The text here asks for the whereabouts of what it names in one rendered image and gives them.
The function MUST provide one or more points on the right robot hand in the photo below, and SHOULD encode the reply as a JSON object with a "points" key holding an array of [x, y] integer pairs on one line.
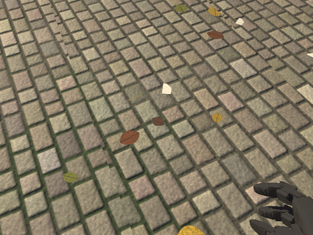
{"points": [[298, 219]]}

